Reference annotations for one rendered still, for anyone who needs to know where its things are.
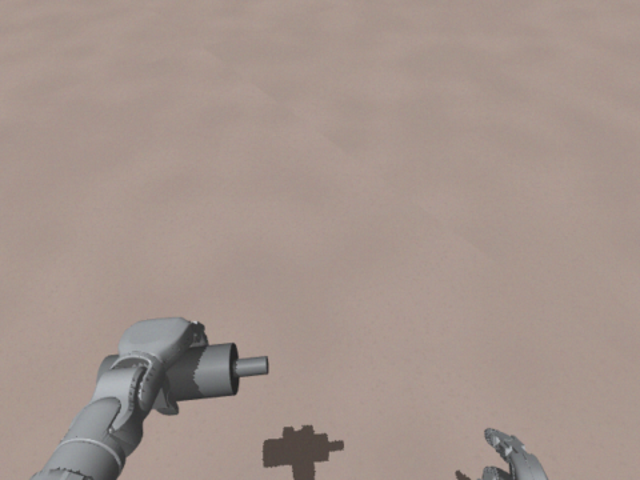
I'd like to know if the bottle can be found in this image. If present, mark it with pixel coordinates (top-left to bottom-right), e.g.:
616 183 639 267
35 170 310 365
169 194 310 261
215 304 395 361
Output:
96 343 269 401

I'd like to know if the right robot hand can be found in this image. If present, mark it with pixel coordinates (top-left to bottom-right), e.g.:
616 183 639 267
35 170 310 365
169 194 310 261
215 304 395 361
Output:
477 428 548 480

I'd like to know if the left robot hand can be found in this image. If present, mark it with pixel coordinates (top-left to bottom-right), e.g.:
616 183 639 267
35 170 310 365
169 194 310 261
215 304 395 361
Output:
118 317 209 415

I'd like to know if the left robot arm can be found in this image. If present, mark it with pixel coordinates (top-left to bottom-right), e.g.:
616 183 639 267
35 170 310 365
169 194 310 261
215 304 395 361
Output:
29 352 166 480

